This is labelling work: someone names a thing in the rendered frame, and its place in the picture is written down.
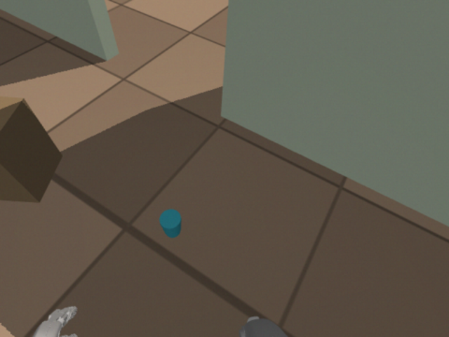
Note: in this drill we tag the left robot hand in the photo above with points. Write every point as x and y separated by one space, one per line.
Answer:
56 321

